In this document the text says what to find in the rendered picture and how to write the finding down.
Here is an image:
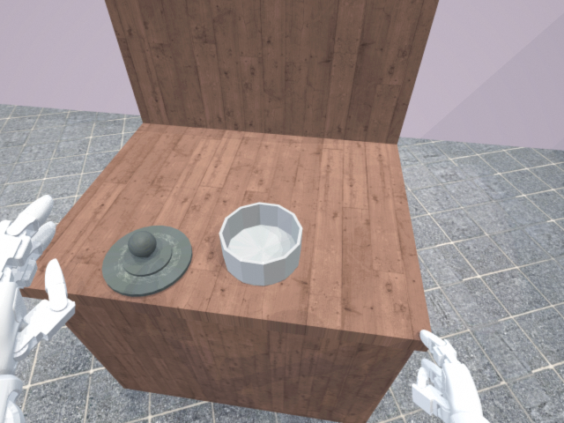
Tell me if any lid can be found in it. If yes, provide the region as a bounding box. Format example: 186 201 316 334
102 226 192 297

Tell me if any pot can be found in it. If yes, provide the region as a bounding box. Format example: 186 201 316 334
219 202 302 286

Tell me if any right robot hand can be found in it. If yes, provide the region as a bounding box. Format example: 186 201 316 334
412 330 483 423

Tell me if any robot left forearm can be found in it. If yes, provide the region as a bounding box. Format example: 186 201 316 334
0 375 26 423

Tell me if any knob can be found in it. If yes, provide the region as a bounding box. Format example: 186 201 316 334
128 231 157 257

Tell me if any table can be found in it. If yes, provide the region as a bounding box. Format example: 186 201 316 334
19 0 439 423

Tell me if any left robot hand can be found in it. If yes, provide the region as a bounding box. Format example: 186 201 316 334
0 195 75 375

